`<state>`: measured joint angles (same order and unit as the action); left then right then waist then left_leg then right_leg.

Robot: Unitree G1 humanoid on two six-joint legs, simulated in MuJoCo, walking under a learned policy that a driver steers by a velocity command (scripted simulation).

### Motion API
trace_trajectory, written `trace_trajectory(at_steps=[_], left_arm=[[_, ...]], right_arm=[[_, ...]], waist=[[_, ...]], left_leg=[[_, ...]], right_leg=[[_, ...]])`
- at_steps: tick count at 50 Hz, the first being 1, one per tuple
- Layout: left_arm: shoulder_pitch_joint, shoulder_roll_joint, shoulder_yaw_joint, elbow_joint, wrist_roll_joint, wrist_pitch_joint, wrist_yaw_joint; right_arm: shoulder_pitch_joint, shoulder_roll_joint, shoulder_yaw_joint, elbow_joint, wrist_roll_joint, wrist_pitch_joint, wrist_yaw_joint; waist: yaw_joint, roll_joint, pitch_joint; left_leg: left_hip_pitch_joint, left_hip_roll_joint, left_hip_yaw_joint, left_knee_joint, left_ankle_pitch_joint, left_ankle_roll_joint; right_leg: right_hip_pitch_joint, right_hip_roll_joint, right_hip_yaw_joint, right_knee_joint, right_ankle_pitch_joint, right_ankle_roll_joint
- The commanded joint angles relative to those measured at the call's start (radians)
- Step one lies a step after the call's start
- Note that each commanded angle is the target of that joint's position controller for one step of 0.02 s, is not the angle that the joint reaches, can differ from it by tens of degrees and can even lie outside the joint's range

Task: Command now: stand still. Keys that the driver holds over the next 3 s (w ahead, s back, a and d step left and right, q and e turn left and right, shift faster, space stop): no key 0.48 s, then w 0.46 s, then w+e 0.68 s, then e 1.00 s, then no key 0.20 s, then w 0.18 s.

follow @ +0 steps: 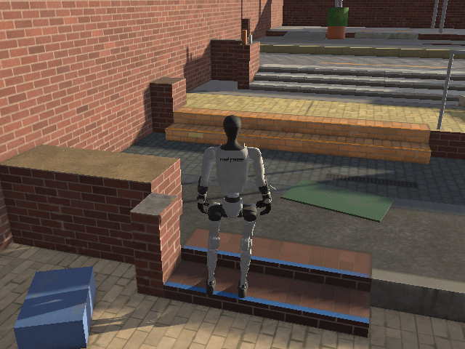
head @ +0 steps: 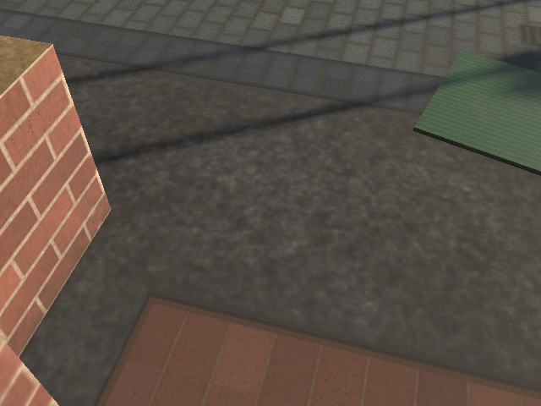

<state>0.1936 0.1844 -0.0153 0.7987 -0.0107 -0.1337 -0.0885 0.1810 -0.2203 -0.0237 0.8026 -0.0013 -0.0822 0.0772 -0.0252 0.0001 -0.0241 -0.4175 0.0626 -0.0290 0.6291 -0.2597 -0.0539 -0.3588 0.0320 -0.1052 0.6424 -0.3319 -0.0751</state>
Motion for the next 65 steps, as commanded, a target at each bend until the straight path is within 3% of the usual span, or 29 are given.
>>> trace_trajectory(at_steps=[1, 4, 24, 26, 28, 30, 32, 35, 37, 38, 39, 40, 41, 42, 43, 45, 47, 50, 52, 53, 54, 57, 58, 59, 60, 61, 62, 64, 65], left_arm=[[0.030, 0.154, 0.058, -0.062, 0.009, 0.000, 0.004], [0.010, 0.115, 0.057, -0.072, 0.006, 0.016, -0.016], [-0.030, 0.174, 0.087, -0.052, 0.002, 0.026, 0.011], [0.023, 0.195, 0.095, -0.024, 0.011, 0.036, 0.013], [0.103, 0.266, 0.126, 0.006, 0.045, 0.039, 0.039], [0.131, 0.241, 0.117, 0.022, 0.038, 0.028, 0.073], [0.097, 0.199, 0.094, 0.020, 0.035, 0.029, 0.099], [-0.057, 0.217, 0.086, 0.000, 0.038, 0.048, 0.105], [-0.016, 0.236, 0.087, 0.029, 0.074, 0.076, 0.078], [0.015, 0.196, 0.081, 0.048, 0.088, 0.079, 0.055], [0.025, 0.118, 0.059, 0.008, 0.095, 0.066, 0.025], [-0.033, 0.109, 0.058, 0.023, 0.072, 0.038, 0.011], [-0.045, 0.093, 0.057, 0.017, 0.054, 0.023, 0.025], [-0.036, 0.134, 0.066, 0.029, 0.060, 0.017, 0.039], [-0.029, 0.120, 0.063, 0.011, 0.086, 0.026, 0.041], [-0.060, 0.029, 0.022, -0.039, 0.088, 0.069, 0.019], [-0.148, -0.025, -0.024, -0.091, 0.066, 0.085, 0.027], [-0.277, 0.018, -0.041, -0.157, 0.036, 0.086, 0.046], [-0.351, 0.042, -0.041, -0.163, 0.048, 0.110, 0.029], [-0.313, 0.035, -0.042, -0.137, 0.060, 0.116, 0.011], [-0.298, 0.041, -0.038, -0.136, 0.061, 0.121, -0.005], [-0.192, 0.047, -0.030, -0.106, 0.036, 0.099, -0.027], [-0.077, 0.081, -0.012, -0.084, 0.025, 0.082, -0.008], [0.042, 0.126, -0.011, -0.044, -0.007, 0.071, 0.007], [0.305, 0.186, 0.026, 0.034, 0.028, 0.079, 0.034], [0.548, 0.279, 0.057, 0.128, 0.070, 0.071, 0.044], [0.512, 0.301, 0.070, 0.150, 0.078, 0.039, 0.055], [0.236, 0.119, 0.031, 0.159, 0.058, 0.014, 0.046], [0.148, 0.051, 0.011, 0.155, 0.061, 0.015, 0.040]], right_arm=[[-0.073, -0.121, -0.025, -0.081, -0.007, -0.022, -0.007], [-0.041, -0.108, -0.024, -0.059, -0.003, -0.011, -0.009], [-0.138, -0.117, -0.033, -0.061, 0.003, -0.014, -0.025], [-0.104, -0.133, -0.042, -0.040, -0.007, -0.003, -0.026], [-0.126, -0.163, -0.062, -0.048, -0.034, 0.004, -0.046], [-0.177, -0.107, -0.051, -0.079, -0.040, -0.009, -0.064], [-0.184, -0.068, -0.040, -0.096, -0.040, -0.024, -0.072], [-0.068, -0.063, -0.044, -0.067, -0.045, -0.031, -0.056], [0.110, -0.063, -0.049, -0.002, -0.045, -0.039, -0.038], [0.263, -0.095, -0.059, 0.047, -0.059, -0.042, -0.045], [0.491, -0.202, -0.075, 0.077, -0.059, -0.038, -0.063], [0.605, -0.222, -0.068, 0.125, -0.091, -0.036, -0.060], [0.481, -0.208, -0.063, 0.148, -0.112, -0.035, -0.048], [0.373, -0.086, -0.015, 0.146, -0.112, -0.025, -0.032], [0.287, 0.027, 0.040, 0.144, -0.092, -0.023, -0.021], [0.270, 0.055, 0.063, 0.180, -0.082, 0.003, -0.042], [0.262, 0.064, 0.076, 0.206, -0.134, 0.003, -0.055], [0.261, 0.014, 0.092, 0.201, -0.154, -0.036, -0.057], [0.230, -0.052, 0.092, 0.146, -0.089, -0.037, -0.028], [0.261, -0.105, 0.081, 0.144, -0.062, -0.042, -0.027], [0.301, -0.155, 0.065, 0.160, -0.059, -0.044, -0.022], [0.359, -0.242, 0.010, 0.176, -0.090, -0.031, -0.009], [0.392, -0.224, 0.006, 0.181, -0.102, -0.031, -0.009], [0.550, -0.119, 0.029, 0.175, -0.131, -0.042, -0.007], [0.456, -0.116, 0.031, 0.143, -0.145, -0.033, 0.002], [0.225, -0.099, 0.016, 0.070, -0.091, -0.012, 0.023], [0.134, -0.060, 0.016, 0.036, -0.060, -0.010, 0.024], [0.067, 0.006, 0.040, 0.001, -0.091, -0.025, -0.026], [0.060, 0.017, 0.052, -0.027, -0.095, -0.015, -0.037]], waist=[[0.022, 0.035, -0.124], [0.007, 0.010, -0.065], [0.022, 0.007, -0.058], [0.032, -0.005, -0.014], [0.080, -0.064, 0.059], [0.109, -0.139, 0.088], [0.093, -0.125, 0.109], [-0.004, -0.084, 0.093], [-0.060, -0.054, 0.047], [-0.100, 0.046, 0.000], [-0.157, 0.266, -0.091], [-0.214, 0.182, 0.040], [-0.122, 0.090, 0.143], [-0.069, 0.032, 0.144], [-0.014, 0.015, 0.097], [0.038, 0.070, 0.067], [0.046, 0.044, 0.090], [0.031, 0.021, 0.020], [0.029, 0.096, 0.023], [0.033, 0.131, 0.050], [0.045, 0.143, 0.069], [0.068, 0.185, -0.009], [0.093, 0.193, -0.087], [0.067, 0.024, -0.317], [0.207, -0.099, -0.361], [0.276, -0.177, -0.266], [0.235, -0.112, -0.176], [0.101, -0.018, -0.020], [0.038, -0.016, -0.053]], left_leg=[[0.049, 0.020, -0.024, -0.079, 0.231, 0.058], [0.056, 0.007, -0.008, -0.090, 0.088, 0.042], [0.149, -0.005, 0.028, -0.091, 0.157, 0.055], [0.119, -0.016, 0.035, -0.117, -0.045, 0.068], [-0.022, -0.050, 0.056, -0.062, -0.249, 0.103], [-0.161, -0.060, 0.069, 0.055, -0.163, 0.112], [-0.103, -0.042, 0.042, 0.089, -0.194, 0.143], [0.212, -0.081, 0.104, -0.143, -0.032, 0.181], [0.471, -0.105, 0.126, -0.191, 0.058, 0.181], [0.606, -0.032, 0.010, -0.240, 0.094, 0.227], [0.893, 0.231, -0.482, -0.336, 0.237, 0.474], [0.863, 0.352, -0.670, -0.448, 0.125, 0.520], [0.760, 0.348, -0.532, -0.425, 0.092, 0.458], [0.680, 0.321, -0.411, -0.439, 0.084, 0.401], [0.605, 0.292, -0.308, -0.462, 0.102, 0.368], [0.480, 0.249, -0.197, -0.465, 0.032, 0.345], [0.318, 0.187, -0.108, -0.513, -0.083, 0.326], [0.126, 0.100, 0.017, -0.596, -0.087, 0.273], [-0.092, 0.121, 0.080, -0.733, 0.048, 0.263], [-0.012, 0.157, 0.094, -0.683, 0.252, 0.284], [0.136, 0.193, 0.102, -0.611, 0.545, 0.299], [0.496, 0.236, 0.172, -0.347, 1.289, 0.284], [0.421, 0.217, 0.198, -0.194, 1.401, 0.240], [0.064, 0.127, 0.144, 0.060, 1.199, 0.175], [-0.184, 0.009, 0.096, 0.319, 0.548, 0.118], [-0.405, -0.146, -0.036, 0.804, -0.011, 0.102], [-0.498, -0.110, -0.178, 1.089, 0.084, 0.135], [-0.537, -0.082, -0.202, 1.221, 0.129, 0.176], [-0.546, -0.081, -0.199, 1.281, 0.121, 0.192]], right_leg=[[0.147, -0.082, 0.097, -0.075, 0.373, -0.009], [0.091, -0.098, 0.130, -0.124, 0.260, -0.027], [0.105, -0.077, 0.117, -0.114, 0.280, 0.010], [0.100, -0.089, 0.142, -0.174, 0.034, -0.019], [0.142, -0.176, 0.293, -0.297, -0.316, -0.129], [0.268, -0.345, 0.529, -0.418, -0.389, -0.237], [0.239, -0.392, 0.546, -0.483, -0.313, -0.241], [0.127, -0.270, 0.323, -0.439, -0.132, -0.188], [0.029, -0.199, 0.206, -0.248, 0.119, -0.188], [-0.059, -0.119, 0.124, 0.001, 0.195, -0.132], [-0.403, 0.039, 0.055, 0.393, -0.007, -0.017], [-0.668, 0.069, 0.213, 0.793, -0.237, -0.040], [-0.827, 0.055, 0.279, 1.101, -0.147, -0.083], [-0.858, 0.016, 0.302, 1.172, -0.063, -0.125], [-0.824, -0.030, 0.302, 1.161, 0.021, -0.157], [-0.910, -0.064, 0.194, 1.438, -0.103, -0.175], [-1.001, -0.086, 0.141, 1.440, -0.127, -0.195], [-0.797, -0.147, 0.063, 1.021, 0.104, -0.160], [-0.382, -0.110, -0.009, 0.771, 0.062, -0.062], [-0.382, -0.072, -0.058, 0.770, 0.020, -0.030], [-0.436, -0.041, -0.088, 0.685, -0.020, -0.037], [-0.348, 0.051, -0.116, 0.381, -0.016, -0.076], [-0.112, 0.072, -0.044, 0.373, 0.097, -0.117], [0.354, -0.015, 0.285, 0.389, 0.152, -0.235], [0.585, -0.090, 0.593, 0.114, 0.058, -0.295], [0.550, -0.211, 0.920, -0.140, -0.017, -0.340], [0.355, -0.220, 0.931, -0.182, -0.200, -0.264], [0.010, -0.186, 0.801, -0.185, -0.254, -0.259], [-0.058, -0.178, 0.759, -0.202, -0.186, -0.265]])
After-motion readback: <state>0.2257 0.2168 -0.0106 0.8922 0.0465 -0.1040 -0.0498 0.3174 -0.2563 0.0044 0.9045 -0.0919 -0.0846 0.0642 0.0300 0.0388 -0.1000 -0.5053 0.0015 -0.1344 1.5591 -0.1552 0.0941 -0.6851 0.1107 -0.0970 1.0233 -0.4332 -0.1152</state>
